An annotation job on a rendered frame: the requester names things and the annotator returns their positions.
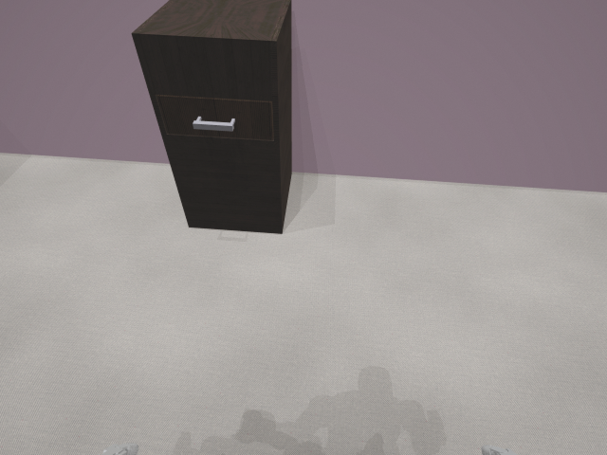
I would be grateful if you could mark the handle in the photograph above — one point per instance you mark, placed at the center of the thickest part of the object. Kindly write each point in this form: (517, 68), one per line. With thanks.
(212, 125)

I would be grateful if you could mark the cabinet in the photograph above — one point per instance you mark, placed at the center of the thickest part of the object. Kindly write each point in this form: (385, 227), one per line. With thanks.
(225, 49)

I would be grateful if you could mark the drawer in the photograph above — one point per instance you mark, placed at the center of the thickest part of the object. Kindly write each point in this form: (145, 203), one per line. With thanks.
(253, 118)

